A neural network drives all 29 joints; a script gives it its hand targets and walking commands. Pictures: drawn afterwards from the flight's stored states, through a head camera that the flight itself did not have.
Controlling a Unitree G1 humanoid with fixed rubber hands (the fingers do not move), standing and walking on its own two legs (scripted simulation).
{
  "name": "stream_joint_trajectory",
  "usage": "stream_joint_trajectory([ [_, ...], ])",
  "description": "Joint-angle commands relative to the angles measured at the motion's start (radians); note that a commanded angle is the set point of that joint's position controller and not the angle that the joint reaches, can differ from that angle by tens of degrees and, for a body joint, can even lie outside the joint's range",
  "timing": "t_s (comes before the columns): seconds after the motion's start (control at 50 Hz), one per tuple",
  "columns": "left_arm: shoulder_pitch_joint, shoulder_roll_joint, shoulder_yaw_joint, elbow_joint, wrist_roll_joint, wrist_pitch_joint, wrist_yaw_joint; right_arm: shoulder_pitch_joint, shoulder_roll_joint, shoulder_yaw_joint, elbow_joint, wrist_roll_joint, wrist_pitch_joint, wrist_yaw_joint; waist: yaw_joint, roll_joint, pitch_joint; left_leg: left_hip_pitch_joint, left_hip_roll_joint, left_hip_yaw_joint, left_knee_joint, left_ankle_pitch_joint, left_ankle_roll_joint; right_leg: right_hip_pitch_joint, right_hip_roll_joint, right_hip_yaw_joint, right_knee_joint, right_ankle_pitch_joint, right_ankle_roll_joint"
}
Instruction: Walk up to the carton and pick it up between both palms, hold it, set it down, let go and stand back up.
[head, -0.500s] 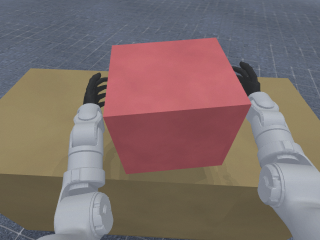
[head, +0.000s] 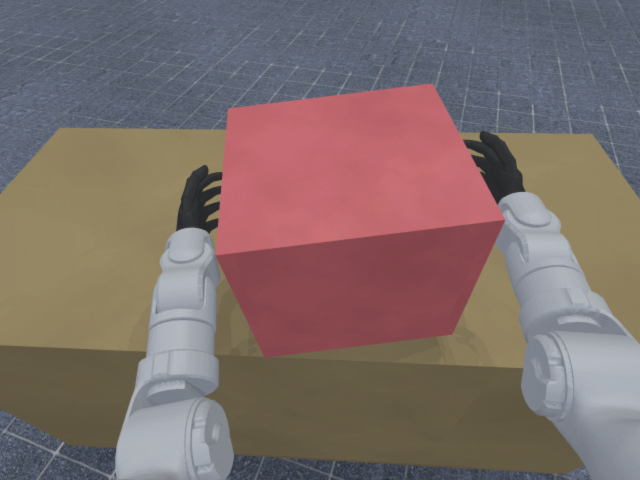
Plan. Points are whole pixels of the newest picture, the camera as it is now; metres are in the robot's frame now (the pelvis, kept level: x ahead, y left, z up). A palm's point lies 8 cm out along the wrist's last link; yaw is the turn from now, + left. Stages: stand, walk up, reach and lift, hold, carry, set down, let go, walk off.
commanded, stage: set down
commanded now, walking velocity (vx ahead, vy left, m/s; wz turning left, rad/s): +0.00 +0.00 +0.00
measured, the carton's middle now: (344, 226) +0.46 -0.01 +0.05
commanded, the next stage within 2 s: none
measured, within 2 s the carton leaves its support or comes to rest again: rests again in 0.94 s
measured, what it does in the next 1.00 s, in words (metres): stands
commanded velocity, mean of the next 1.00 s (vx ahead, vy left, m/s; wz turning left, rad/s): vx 0.00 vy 0.00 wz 0.00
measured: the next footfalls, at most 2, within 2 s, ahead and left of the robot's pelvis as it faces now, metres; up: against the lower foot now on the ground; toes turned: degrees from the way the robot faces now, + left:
none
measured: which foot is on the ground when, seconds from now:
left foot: down 0.00-1.00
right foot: down 0.00-1.00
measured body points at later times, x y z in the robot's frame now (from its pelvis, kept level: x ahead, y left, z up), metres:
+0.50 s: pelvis +0.00 +0.01 +0.00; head +0.01 +0.01 +0.45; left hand +0.40 +0.19 +0.11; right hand +0.44 -0.21 +0.13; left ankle +0.02 +0.15 -0.75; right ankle -0.02 -0.11 -0.75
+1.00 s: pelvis +0.01 +0.00 +0.00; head +0.04 +0.01 +0.45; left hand +0.41 +0.20 +0.11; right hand +0.46 -0.19 +0.12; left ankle +0.02 +0.15 -0.75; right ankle -0.02 -0.11 -0.75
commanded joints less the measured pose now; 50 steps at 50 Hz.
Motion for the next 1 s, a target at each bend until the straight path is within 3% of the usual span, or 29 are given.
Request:
stream_joint_trajectory([
  [0.0, -0.635, -0.410, -0.298, -0.111, -0.047, -0.076, -0.094, -0.556, 0.468, 0.167, -0.179, -0.009, -0.074, 0.144, -0.001, -0.052, -0.447, 0.215, -0.054, 0.074, 0.032, 0.143, 0.036, 0.143, 0.007, -0.079, 0.040, 0.477, 0.086],
  [0.18, -0.630, -0.443, -0.338, -0.108, -0.053, -0.106, -0.056, -0.542, 0.420, 0.127, -0.134, -0.022, -0.112, 0.176, 0.009, -0.003, -0.474, 0.269, -0.033, 0.067, 0.054, 0.174, 0.009, 0.026, 0.015, -0.103, 0.015, 0.321, 0.048],
  [0.3, -0.612, -0.434, -0.319, -0.079, -0.045, -0.098, -0.048, -0.539, 0.387, 0.105, -0.080, -0.030, -0.109, 0.197, 0.017, -0.027, -0.435, 0.240, -0.027, 0.069, 0.043, 0.120, 0.023, -0.007, 0.012, -0.102, 0.006, 0.245, 0.042],
  [0.42, -0.602, -0.424, -0.287, -0.050, -0.033, -0.108, -0.050, -0.542, 0.386, 0.090, -0.060, -0.048, -0.120, 0.205, 0.024, -0.055, -0.429, 0.205, -0.030, 0.077, 0.039, 0.099, 0.039, 0.006, 0.007, -0.098, 0.016, 0.269, 0.052],
  [0.44, -0.613, -0.349, -0.164, 0.023, 0.022, -0.105, -0.041, -0.703, 0.344, 0.110, -0.105, -0.062, -0.124, 0.215, 0.203, -0.079, -0.398, 0.189, -0.027, 0.116, 0.023, 0.082, 0.038, -0.027, 0.021, -0.107, -0.009, 0.090, 0.036],
  [0.46, -0.637, -0.333, -0.174, 0.039, 0.017, -0.103, -0.034, -0.667, 0.355, 0.091, -0.075, -0.086, -0.119, 0.218, 0.147, -0.107, -0.375, 0.222, -0.029, 0.126, 0.025, 0.068, 0.042, -0.027, 0.022, -0.108, -0.010, 0.071, 0.051],
  [0.48, -0.603, -0.346, -0.191, 0.025, 0.010, -0.101, -0.029, -0.649, 0.370, 0.096, -0.073, -0.080, -0.118, 0.215, 0.171, -0.089, -0.407, 0.200, -0.034, 0.122, 0.030, 0.090, 0.043, 0.000, 0.016, -0.099, -0.017, 0.065, 0.040],
  [0.56, -0.621, -0.379, -0.218, 0.002, -0.021, -0.114, -0.034, -0.625, 0.386, 0.101, -0.021, -0.084, -0.124, 0.197, 0.122, -0.109, -0.438, 0.246, -0.030, 0.131, 0.049, 0.169, 0.043, 0.015, 0.014, -0.081, -0.004, 0.201, 0.055],
  [0.68, -0.558, -0.398, -0.243, -0.007, -0.018, -0.130, -0.071, -0.540, 0.388, 0.094, 0.041, -0.079, -0.140, 0.145, 0.059, -0.075, -0.399, 0.226, -0.036, 0.116, 0.058, 0.262, 0.028, 0.115, -0.003, -0.067, 0.018, 0.442, 0.071],
  [0.8, -0.468, -0.395, -0.238, 0.009, 0.011, -0.150, -0.083, -0.506, 0.394, 0.106, 0.025, -0.064, -0.158, 0.130, 0.062, -0.046, -0.355, 0.171, -0.039, 0.104, 0.053, 0.268, 0.026, 0.166, -0.006, -0.072, 0.034, 0.512, 0.068],
  [0.98, -0.409, -0.382, -0.217, 0.051, 0.032, -0.165, -0.068, -0.515, 0.371, 0.123, -0.019, -0.071, -0.176, 0.147, 0.098, -0.071, -0.346, 0.184, -0.032, 0.114, 0.051, 0.240, 0.034, 0.083, 0.006, -0.080, 0.005, 0.366, 0.054],
])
